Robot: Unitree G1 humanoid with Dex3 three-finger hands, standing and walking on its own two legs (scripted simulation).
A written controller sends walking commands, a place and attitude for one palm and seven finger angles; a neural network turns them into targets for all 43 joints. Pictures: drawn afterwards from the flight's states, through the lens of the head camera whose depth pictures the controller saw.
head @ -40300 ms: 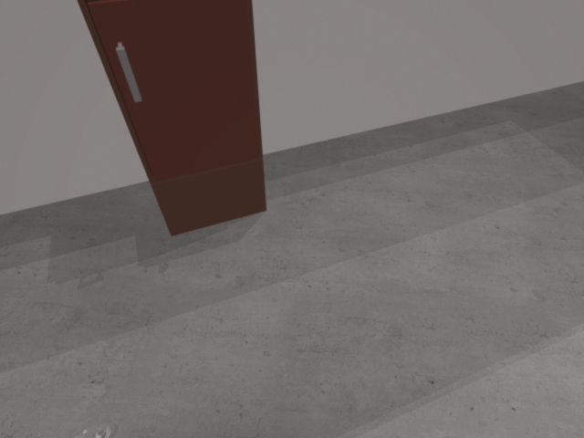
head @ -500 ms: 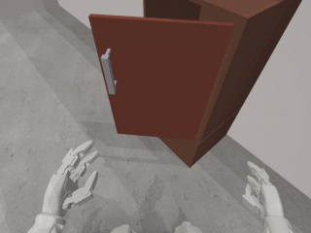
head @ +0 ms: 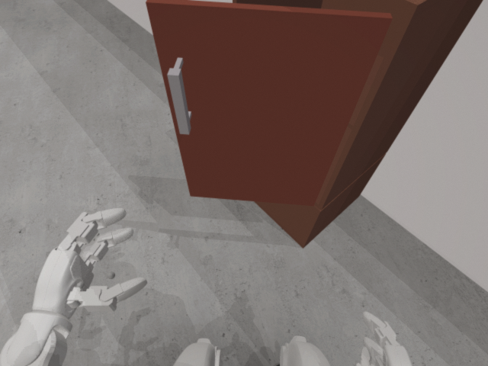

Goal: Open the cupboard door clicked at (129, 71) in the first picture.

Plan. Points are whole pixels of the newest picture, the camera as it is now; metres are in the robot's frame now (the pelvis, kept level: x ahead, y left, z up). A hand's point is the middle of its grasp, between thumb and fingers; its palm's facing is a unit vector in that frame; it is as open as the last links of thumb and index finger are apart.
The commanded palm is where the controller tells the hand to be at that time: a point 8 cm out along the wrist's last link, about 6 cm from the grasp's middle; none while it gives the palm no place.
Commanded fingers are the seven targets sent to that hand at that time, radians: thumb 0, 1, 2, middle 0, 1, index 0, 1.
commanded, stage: raise the hand with hooked fingers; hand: left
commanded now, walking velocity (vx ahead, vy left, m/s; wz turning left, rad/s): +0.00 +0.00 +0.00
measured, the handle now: (182, 97) +0.60 +0.16 +0.07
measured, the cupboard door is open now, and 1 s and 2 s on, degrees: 44 44 44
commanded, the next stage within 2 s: move the hooked fingers beside the handle in 1.24 s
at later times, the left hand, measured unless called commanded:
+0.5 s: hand (78, 240) +0.28 +0.25 +0.07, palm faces -0.01 -1.00 -0.06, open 13.8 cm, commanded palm +0.26 +0.31 +0.08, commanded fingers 0.00 -0.50 0.30 -0.30 -1.20 -0.30 -1.20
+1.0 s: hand (76, 214) +0.31 +0.26 +0.09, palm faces -0.03 -1.00 -0.04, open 14.0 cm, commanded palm +0.28 +0.31 +0.09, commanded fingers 0.00 -0.50 0.30 -0.30 -1.20 -0.30 -1.20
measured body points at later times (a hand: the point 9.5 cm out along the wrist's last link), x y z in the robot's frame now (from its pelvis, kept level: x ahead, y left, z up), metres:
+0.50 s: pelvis +0.02 +0.00 +0.02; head +0.07 +0.02 +0.46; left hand +0.27 +0.31 +0.08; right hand +0.20 -0.23 -0.05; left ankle +0.01 +0.10 -0.67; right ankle +0.05 -0.12 -0.67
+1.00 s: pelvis +0.02 -0.01 +0.03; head +0.07 +0.00 +0.47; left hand +0.31 +0.31 +0.10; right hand +0.15 -0.27 -0.05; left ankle +0.01 +0.10 -0.67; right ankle +0.05 -0.12 -0.67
